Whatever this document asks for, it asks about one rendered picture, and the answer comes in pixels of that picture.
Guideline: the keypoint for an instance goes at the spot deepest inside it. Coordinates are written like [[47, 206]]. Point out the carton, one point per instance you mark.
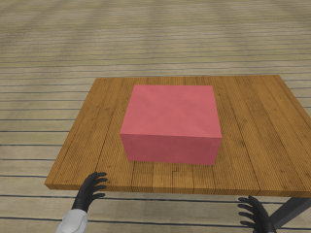
[[172, 124]]

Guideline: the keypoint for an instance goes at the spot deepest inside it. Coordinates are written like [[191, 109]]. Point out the robot right hand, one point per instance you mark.
[[262, 223]]

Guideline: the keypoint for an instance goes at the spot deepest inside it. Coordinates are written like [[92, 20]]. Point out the table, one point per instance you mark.
[[265, 148]]

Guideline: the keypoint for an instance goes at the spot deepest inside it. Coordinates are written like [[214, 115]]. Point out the robot left hand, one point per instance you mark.
[[85, 195]]

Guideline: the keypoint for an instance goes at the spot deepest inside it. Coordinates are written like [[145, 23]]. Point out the left robot forearm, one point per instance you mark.
[[74, 221]]

